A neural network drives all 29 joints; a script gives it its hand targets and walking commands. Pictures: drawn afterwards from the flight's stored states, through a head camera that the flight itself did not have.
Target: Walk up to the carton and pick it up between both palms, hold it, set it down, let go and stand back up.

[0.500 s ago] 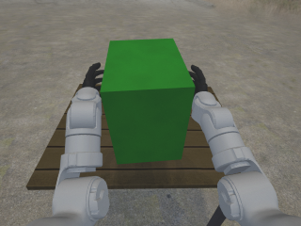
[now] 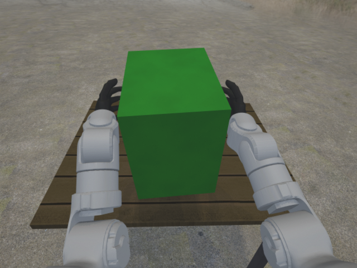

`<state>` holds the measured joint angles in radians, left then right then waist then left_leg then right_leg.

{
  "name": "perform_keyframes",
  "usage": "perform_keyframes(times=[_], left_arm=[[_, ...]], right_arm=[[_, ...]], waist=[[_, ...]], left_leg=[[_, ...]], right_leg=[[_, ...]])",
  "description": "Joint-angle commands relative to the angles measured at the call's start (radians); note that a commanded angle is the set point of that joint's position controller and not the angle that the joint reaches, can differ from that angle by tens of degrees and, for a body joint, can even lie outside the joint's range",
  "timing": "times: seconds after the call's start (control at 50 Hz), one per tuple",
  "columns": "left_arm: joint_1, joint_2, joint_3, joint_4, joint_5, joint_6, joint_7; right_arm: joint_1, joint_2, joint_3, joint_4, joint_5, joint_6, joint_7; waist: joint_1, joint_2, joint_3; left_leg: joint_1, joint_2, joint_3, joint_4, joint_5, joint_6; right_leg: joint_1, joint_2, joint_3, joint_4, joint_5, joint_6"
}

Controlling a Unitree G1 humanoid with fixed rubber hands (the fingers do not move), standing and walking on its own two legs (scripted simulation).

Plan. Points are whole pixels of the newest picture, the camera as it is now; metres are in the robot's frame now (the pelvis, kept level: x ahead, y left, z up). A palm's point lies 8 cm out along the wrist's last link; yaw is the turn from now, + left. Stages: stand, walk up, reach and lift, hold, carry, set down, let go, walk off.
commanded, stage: hold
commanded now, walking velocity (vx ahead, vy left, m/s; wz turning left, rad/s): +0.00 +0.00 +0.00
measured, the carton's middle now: (171, 122) +0.41 +0.00 +0.18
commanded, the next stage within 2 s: none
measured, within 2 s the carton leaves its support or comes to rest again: neither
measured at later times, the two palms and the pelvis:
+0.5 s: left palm (104, 113) +0.37 +0.14 +0.23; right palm (235, 115) +0.36 -0.13 +0.22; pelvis -0.01 +0.00 +0.00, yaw +0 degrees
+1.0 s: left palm (105, 114) +0.37 +0.14 +0.23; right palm (236, 116) +0.36 -0.13 +0.22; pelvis +0.00 +0.00 +0.00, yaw +0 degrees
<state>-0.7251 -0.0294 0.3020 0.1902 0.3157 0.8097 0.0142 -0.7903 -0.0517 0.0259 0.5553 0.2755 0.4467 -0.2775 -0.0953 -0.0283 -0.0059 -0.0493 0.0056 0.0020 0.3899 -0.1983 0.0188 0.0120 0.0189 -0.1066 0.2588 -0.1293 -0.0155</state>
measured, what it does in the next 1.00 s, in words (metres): stands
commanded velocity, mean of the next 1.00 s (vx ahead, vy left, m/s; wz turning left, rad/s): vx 0.00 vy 0.00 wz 0.00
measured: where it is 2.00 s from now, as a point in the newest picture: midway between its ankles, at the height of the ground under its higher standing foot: outside the picture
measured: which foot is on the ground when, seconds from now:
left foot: down 0.00-1.00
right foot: down 0.00-1.00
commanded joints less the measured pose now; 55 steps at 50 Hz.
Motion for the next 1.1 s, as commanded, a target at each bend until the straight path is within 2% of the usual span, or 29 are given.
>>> perform_keyframes(times=[0.0, 0.04, 0.1, 0.18, 0.22, 0.38, 0.54, 0.64, 0.66, 0.72, 0.76, 0.86, 0.92, 0.98, 1.0, 1.08], left_arm=[[-0.678, -0.638, -0.491, -0.092, -0.167, -0.073, -0.14], [-0.678, -0.634, -0.496, -0.094, -0.169, -0.072, -0.144], [-0.705, -0.636, -0.48, -0.068, -0.158, -0.071, -0.148], [-0.708, -0.635, -0.462, -0.041, -0.153, -0.071, -0.148], [-0.714, -0.645, -0.476, -0.06, -0.161, -0.074, -0.146], [-0.721, -0.632, -0.441, -0.018, -0.143, -0.074, -0.148], [-0.722, -0.631, -0.451, -0.023, -0.158, -0.087, -0.143], [-0.702, -0.64, -0.461, -0.039, -0.155, -0.081, -0.147], [-0.704, -0.642, -0.465, -0.039, -0.156, -0.08, -0.148], [-0.702, -0.632, -0.452, -0.03, -0.146, -0.077, -0.15], [-0.701, -0.627, -0.454, -0.037, -0.15, -0.078, -0.15], [-0.693, -0.64, -0.485, -0.081, -0.168, -0.082, -0.146], [-0.684, -0.633, -0.482, -0.075, -0.161, -0.077, -0.148], [-0.693, -0.626, -0.461, -0.061, -0.151, -0.073, -0.151], [-0.699, -0.628, -0.467, -0.068, -0.154, -0.074, -0.151], [-0.679, -0.634, -0.47, -0.065, -0.152, -0.072, -0.15]], right_arm=[[-0.887, 0.661, 0.316, -0.4, 0.092, -0.086, 0.093], [-0.88, 0.655, 0.311, -0.4, 0.092, -0.085, 0.092], [-0.885, 0.651, 0.282, -0.357, 0.072, -0.082, 0.101], [-0.913, 0.652, 0.279, -0.347, 0.07, -0.09, 0.107], [-0.915, 0.656, 0.281, -0.358, 0.074, -0.096, 0.107], [-0.912, 0.645, 0.249, -0.3, 0.053, -0.1, 0.111], [-0.939, 0.668, 0.274, -0.343, 0.06, -0.113, 0.108], [-0.91, 0.658, 0.28, -0.343, 0.072, -0.11, 0.1], [-0.907, 0.654, 0.273, -0.34, 0.069, -0.109, 0.099], [-0.903, 0.652, 0.265, -0.326, 0.063, -0.108, 0.102], [-0.912, 0.655, 0.274, -0.338, 0.064, -0.109, 0.101], [-0.916, 0.667, 0.31, -0.399, 0.086, -0.113, 0.094], [-0.89, 0.654, 0.3, -0.376, 0.084, -0.104, 0.092], [-0.902, 0.659, 0.291, -0.363, 0.072, -0.104, 0.099], [-0.894, 0.657, 0.284, -0.352, 0.069, -0.103, 0.101], [-0.901, 0.656, 0.301, -0.381, 0.08, -0.108, 0.097]], waist=[[-0.003, 0.057, -0.412], [-0.01, 0.06, -0.411], [-0.01, 0.071, -0.374], [0.003, 0.064, -0.379], [-0.001, 0.081, -0.412], [-0.005, 0.071, -0.371], [0.003, 0.053, -0.425], [-0.005, 0.076, -0.406], [-0.012, 0.078, -0.401], [-0.009, 0.074, -0.381], [-0.007, 0.06, -0.394], [-0.008, 0.072, -0.452], [-0.013, 0.073, -0.411], [0.003, 0.057, -0.389], [-0.006, 0.061, -0.388], [-0.003, 0.064, -0.409]], left_leg=[[0.09, -0.038, -0.018, -0.032, 0.303, -0.045], [0.096, -0.038, -0.018, -0.033, 0.302, -0.047], [0.069, -0.033, -0.014, -0.056, 0.234, -0.045], [0.07, -0.033, -0.012, -0.057, 0.232, -0.04], [0.084, -0.034, -0.013, -0.047, 0.255, -0.046], [0.061, -0.033, -0.008, -0.064, 0.203, -0.038], [0.069, -0.039, -0.009, -0.05, 0.234, -0.03], [0.084, -0.039, -0.01, -0.042, 0.27, -0.042], [0.081, -0.038, -0.012, -0.045, 0.255, -0.044], [0.069, -0.038, -0.007, -0.054, 0.233, -0.04], [0.075, -0.039, -0.008, -0.052, 0.243, -0.036], [0.101, -0.042, -0.012, -0.024, 0.319, -0.043], [0.096, -0.04, -0.012, -0.035, 0.292, -0.045], [0.068, -0.039, -0.005, -0.056, 0.24, -0.033], [0.074, -0.037, -0.007, -0.056, 0.246, -0.037], [0.1, -0.038, -0.009, -0.038, 0.293, -0.04]], right_leg=[[0.126, 0.048, 0.038, 0.009, 0.205, 0.055], [0.124, 0.047, 0.037, 0.008, 0.204, 0.056], [0.1, 0.044, 0.035, 0.0, 0.129, 0.048], [0.107, 0.044, 0.037, -0.003, 0.123, 0.045], [0.113, 0.044, 0.037, 0.003, 0.14, 0.046], [0.104, 0.039, 0.036, -0.005, 0.101, 0.045], [0.12, 0.041, 0.038, 0.003, 0.141, 0.052], [0.122, 0.042, 0.036, 0.0, 0.165, 0.051], [0.117, 0.041, 0.036, -0.001, 0.15, 0.05], [0.115, 0.039, 0.035, -0.002, 0.129, 0.05], [0.12, 0.041, 0.034, -0.001, 0.146, 0.053], [0.145, 0.044, 0.036, 0.012, 0.228, 0.057], [0.127, 0.044, 0.035, 0.005, 0.19, 0.056], [0.121, 0.042, 0.035, -0.001, 0.142, 0.053], [0.119, 0.043, 0.033, 0.001, 0.144, 0.052], [0.129, 0.045, 0.035, 0.002, 0.186, 0.052]])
